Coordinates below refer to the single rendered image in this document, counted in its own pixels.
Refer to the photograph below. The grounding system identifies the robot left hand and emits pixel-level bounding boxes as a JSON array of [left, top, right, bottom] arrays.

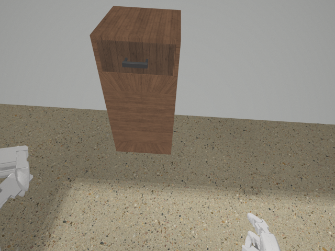
[[0, 145, 33, 209]]

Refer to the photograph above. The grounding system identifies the cabinet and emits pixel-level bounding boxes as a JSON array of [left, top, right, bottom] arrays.
[[90, 6, 181, 155]]

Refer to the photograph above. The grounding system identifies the drawer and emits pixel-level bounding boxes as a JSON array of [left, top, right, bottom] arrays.
[[96, 40, 175, 76]]

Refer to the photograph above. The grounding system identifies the robot right hand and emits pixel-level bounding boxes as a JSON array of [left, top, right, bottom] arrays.
[[242, 213, 281, 251]]

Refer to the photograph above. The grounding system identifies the handle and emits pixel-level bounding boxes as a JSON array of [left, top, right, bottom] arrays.
[[122, 58, 148, 69]]

